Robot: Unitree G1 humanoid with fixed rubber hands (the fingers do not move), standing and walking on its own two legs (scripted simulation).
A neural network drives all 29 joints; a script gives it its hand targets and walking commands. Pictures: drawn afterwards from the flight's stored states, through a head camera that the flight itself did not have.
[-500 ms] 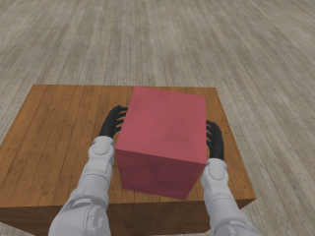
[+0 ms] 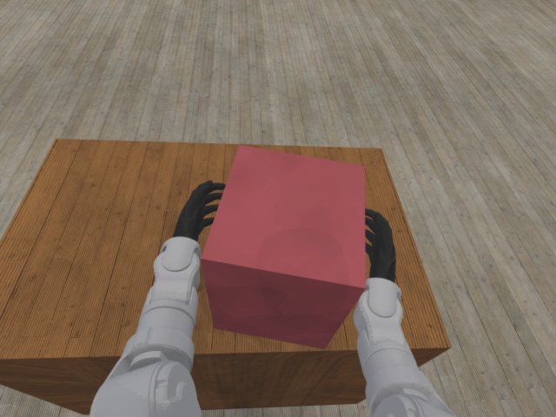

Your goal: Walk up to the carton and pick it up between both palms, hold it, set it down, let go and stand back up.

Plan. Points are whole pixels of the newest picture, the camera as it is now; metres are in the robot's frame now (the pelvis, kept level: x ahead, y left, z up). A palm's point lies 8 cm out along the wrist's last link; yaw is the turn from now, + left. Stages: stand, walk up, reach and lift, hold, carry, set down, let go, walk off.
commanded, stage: set down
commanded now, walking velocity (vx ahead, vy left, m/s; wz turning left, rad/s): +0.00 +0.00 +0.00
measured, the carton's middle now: (284, 252) +0.39 -0.03 -0.02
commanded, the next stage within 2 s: none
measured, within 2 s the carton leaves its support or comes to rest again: neither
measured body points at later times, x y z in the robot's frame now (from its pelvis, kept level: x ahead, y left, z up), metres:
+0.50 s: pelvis +0.01 +0.00 -0.02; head +0.09 +0.02 +0.43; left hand +0.43 +0.12 -0.01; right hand +0.37 -0.18 -0.02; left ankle -0.02 +0.11 -0.75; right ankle +0.01 -0.14 -0.75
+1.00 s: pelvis -0.02 +0.00 -0.02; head +0.03 +0.02 +0.43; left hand +0.36 +0.16 -0.03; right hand +0.31 -0.21 -0.02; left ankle -0.02 +0.11 -0.75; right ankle +0.01 -0.14 -0.75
